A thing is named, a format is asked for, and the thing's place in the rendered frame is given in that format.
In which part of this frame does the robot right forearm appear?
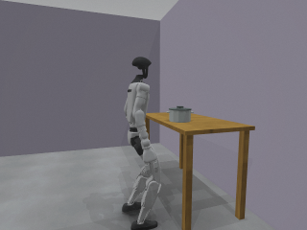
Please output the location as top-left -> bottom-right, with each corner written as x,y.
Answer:
135,110 -> 151,150

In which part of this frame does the robot foot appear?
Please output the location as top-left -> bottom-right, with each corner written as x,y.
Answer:
122,201 -> 142,213
130,219 -> 158,230

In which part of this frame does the robot right foot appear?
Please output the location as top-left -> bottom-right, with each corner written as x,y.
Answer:
130,219 -> 158,230

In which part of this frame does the right robot upper arm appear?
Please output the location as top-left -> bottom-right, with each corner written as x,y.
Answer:
132,82 -> 150,119

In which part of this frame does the table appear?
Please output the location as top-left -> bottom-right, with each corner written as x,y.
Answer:
145,112 -> 255,230

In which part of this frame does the right robot hand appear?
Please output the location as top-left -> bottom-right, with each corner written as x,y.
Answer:
142,148 -> 158,175

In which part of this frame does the pot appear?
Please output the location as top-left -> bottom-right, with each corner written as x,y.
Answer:
166,110 -> 194,123

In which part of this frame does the lid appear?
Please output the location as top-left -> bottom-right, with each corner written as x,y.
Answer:
169,107 -> 192,111

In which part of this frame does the left robot upper arm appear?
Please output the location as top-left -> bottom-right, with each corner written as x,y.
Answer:
124,98 -> 128,114

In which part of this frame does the robot left foot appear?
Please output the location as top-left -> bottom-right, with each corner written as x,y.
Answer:
122,201 -> 142,213

